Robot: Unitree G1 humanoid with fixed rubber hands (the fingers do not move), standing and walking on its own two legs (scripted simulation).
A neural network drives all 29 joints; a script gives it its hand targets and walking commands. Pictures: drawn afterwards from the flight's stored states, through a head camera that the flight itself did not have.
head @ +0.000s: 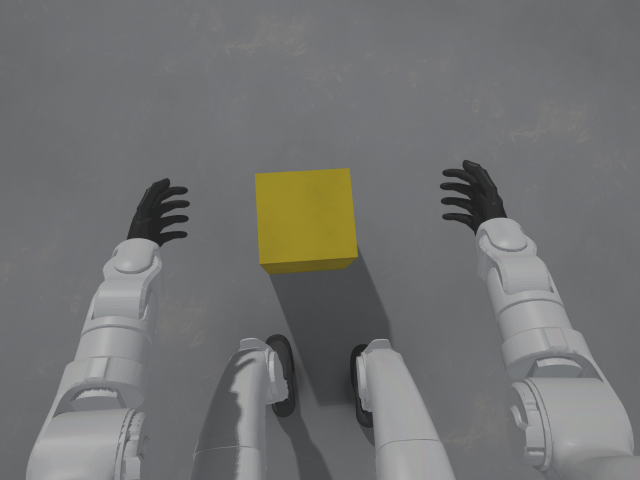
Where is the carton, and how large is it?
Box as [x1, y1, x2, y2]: [255, 168, 357, 274]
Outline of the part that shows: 349,168 255,174 259,263 269,274 344,268 357,256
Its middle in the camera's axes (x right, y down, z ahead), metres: -0.03 -0.04 +0.96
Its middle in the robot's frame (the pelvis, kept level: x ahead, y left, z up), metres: +0.49 +0.01 -0.56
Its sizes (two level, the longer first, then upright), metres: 0.210 0.200 0.250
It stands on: the floor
